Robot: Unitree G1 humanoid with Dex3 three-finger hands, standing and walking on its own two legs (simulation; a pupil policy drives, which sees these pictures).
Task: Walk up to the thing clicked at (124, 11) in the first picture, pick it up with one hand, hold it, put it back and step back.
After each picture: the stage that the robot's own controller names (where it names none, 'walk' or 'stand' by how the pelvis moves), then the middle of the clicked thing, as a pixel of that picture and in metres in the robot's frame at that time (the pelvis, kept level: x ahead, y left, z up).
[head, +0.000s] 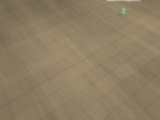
stand; (123, 13) +2.10 -0.53 -0.72
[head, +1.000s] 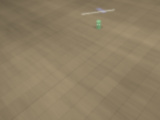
walk; (98, 24) +2.00 -0.03 -0.69
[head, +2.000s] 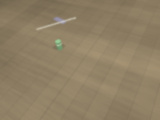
walk; (59, 44) +1.34 +0.42 -0.71
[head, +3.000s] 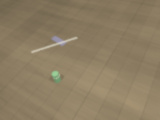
walk; (56, 77) +0.87 +0.39 -0.72
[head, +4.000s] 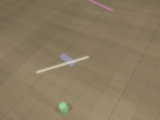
walk; (63, 108) +0.56 +0.29 -0.71
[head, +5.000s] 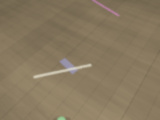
walk; out of the picture +0.41 +0.21 -0.70
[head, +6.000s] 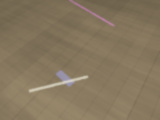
stand; out of the picture +0.34 +0.22 -0.72
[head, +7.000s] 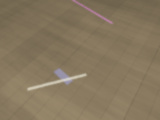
stand; out of the picture +0.34 +0.23 -0.72
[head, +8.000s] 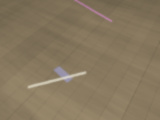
stand; out of the picture +0.36 +0.23 -0.73
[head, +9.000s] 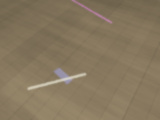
stand; out of the picture +0.35 +0.24 -0.73
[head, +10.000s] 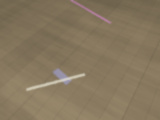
go down; out of the picture +0.34 +0.24 -0.73
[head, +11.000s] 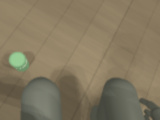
go down; (19, 62) +0.42 +0.27 -0.33
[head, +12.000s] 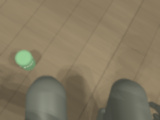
approach; (26, 61) +0.40 +0.28 -0.30
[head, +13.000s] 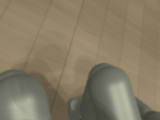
close in; out of the picture +0.39 +0.31 -0.22
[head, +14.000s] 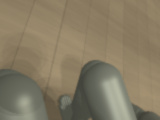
close; out of the picture +0.39 +0.31 -0.22
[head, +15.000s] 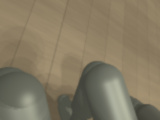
lift; out of the picture +0.37 +0.31 -0.22
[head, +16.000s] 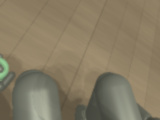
lift; out of the picture +0.33 +0.28 -0.15
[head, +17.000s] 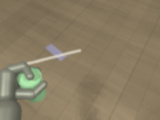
lift; (33, 86) +0.32 +0.19 +0.02
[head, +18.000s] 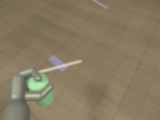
hold; (41, 90) +0.32 +0.17 -0.01
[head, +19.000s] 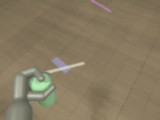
hold; (43, 90) +0.32 +0.17 +0.00
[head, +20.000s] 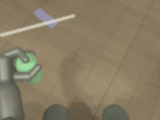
crouch; (29, 69) +0.39 +0.21 -0.07
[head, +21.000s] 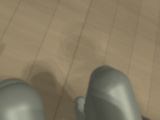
lower; out of the picture +0.41 +0.29 -0.20
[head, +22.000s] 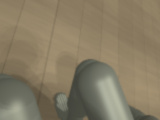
lower; out of the picture +0.40 +0.32 -0.22
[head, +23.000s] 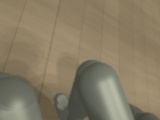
lower; out of the picture +0.39 +0.32 -0.22
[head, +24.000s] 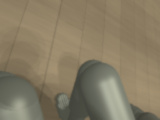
lower; out of the picture +0.39 +0.32 -0.22
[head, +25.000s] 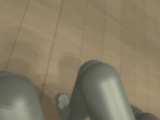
loosen; out of the picture +0.39 +0.32 -0.22
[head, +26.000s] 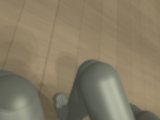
withdraw; out of the picture +0.38 +0.30 -0.22
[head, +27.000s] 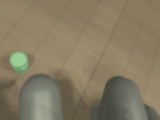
walk; (20, 63) +0.41 +0.27 -0.29
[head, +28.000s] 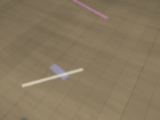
stand; out of the picture +0.35 +0.20 -0.65
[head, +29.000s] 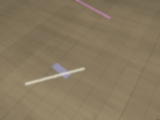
stand; out of the picture +0.37 +0.22 -0.67
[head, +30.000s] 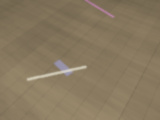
stand; out of the picture +0.37 +0.21 -0.68
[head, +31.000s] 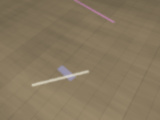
stand; out of the picture +0.39 +0.21 -0.72
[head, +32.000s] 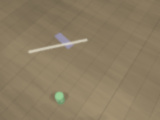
walk; (60, 98) +0.47 +0.21 -0.70
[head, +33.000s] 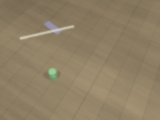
walk; (53, 74) +0.69 +0.25 -0.71
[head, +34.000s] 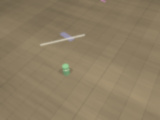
stand; (66, 69) +0.99 +0.26 -0.70
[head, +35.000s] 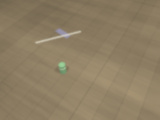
stand; (62, 68) +0.96 +0.27 -0.72
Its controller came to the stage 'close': yes
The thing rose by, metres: 0.71
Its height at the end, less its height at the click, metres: +0.00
